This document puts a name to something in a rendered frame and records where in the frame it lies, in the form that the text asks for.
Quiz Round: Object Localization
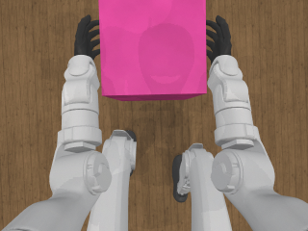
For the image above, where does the left robot hand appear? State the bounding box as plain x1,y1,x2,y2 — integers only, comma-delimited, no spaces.
74,14,100,60

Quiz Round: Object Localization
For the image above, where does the robot left forearm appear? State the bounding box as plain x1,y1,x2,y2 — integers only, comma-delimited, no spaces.
49,55,102,190

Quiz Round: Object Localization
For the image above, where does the carton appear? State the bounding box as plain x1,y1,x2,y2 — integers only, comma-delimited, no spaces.
98,0,207,101

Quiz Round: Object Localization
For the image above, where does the robot right upper arm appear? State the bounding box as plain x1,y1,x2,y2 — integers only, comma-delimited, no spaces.
210,148,308,231

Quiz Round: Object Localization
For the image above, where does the right robot hand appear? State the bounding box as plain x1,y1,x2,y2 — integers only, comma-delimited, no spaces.
206,15,232,64

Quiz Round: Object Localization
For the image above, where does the robot left upper arm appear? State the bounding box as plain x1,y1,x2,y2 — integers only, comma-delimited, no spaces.
1,150,113,231

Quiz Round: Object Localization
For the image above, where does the robot foot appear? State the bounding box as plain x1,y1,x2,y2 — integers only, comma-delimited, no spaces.
171,154,188,203
125,130,137,176

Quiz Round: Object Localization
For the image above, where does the robot right foot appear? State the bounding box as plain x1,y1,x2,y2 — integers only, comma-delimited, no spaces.
171,154,188,203

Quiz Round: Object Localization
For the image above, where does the robot right forearm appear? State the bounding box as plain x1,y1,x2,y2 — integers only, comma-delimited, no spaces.
207,55,270,160

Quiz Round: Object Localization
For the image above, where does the robot left foot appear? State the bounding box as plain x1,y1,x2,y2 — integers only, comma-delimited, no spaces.
125,130,137,176

